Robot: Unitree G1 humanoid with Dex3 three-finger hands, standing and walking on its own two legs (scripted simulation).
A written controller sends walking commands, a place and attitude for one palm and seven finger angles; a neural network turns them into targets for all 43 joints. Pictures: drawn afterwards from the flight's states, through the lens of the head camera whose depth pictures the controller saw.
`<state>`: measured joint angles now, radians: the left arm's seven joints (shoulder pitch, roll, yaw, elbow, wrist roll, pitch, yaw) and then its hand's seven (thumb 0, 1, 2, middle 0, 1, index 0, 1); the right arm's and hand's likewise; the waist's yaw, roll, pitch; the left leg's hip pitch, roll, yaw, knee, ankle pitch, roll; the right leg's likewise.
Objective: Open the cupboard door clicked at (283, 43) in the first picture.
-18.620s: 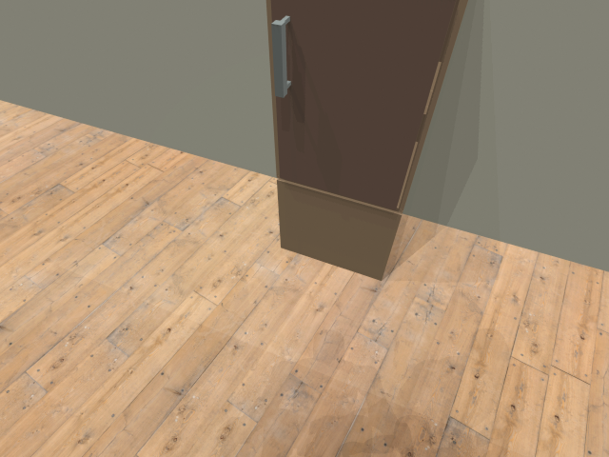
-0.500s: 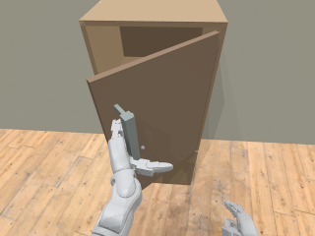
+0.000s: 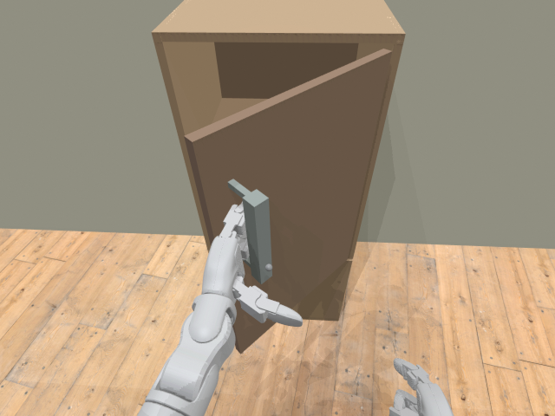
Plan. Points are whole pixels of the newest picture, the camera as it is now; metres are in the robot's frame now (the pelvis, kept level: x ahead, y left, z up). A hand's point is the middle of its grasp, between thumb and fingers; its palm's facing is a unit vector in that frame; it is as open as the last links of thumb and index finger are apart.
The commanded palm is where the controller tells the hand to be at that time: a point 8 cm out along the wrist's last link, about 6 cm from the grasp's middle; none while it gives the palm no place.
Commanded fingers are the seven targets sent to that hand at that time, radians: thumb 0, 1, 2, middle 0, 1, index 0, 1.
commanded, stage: slide the hand sideways off the handle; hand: left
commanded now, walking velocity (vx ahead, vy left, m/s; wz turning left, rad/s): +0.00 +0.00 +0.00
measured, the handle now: (249, 233) +0.35 +0.07 +0.10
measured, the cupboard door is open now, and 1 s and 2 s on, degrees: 46 46 46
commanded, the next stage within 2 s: draw the hand back to the body in 0.84 s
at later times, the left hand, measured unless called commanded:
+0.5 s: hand (241, 291) +0.25 +0.07 +0.10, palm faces -0.02 -1.00 -0.02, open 16.2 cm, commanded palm +0.22 +0.13 +0.10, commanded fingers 0.00 -0.50 0.30 -0.15 -0.30 -0.15 -0.30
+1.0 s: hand (205, 320) +0.21 +0.11 +0.10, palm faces -0.02 -1.00 -0.05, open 16.3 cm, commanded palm +0.19 +0.17 +0.11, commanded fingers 0.00 -0.50 0.30 -0.15 -0.30 -0.15 -0.30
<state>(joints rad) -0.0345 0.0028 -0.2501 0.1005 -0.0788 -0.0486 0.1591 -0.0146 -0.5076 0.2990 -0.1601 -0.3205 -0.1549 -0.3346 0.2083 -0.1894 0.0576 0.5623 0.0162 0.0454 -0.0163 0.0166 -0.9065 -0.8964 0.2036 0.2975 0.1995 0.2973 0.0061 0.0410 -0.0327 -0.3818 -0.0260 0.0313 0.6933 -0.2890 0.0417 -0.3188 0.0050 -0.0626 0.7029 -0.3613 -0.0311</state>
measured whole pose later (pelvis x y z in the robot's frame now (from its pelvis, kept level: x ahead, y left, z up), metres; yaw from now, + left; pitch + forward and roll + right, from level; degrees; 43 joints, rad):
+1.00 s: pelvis +0.03 -0.03 -0.01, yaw +1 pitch +3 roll +0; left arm 0.53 0.18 0.00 -0.32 -0.21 -0.20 -0.15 -0.01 -0.51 0.30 -0.15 -0.30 -0.16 -0.30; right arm 0.25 -0.25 0.02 0.50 0.02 -0.12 -0.05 0.02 -0.91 -0.90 0.20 0.30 0.20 0.30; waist 0.02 0.06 -0.07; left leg -0.47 0.01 -0.02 0.79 -0.37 0.00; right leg -0.38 0.04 -0.11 0.77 -0.44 -0.07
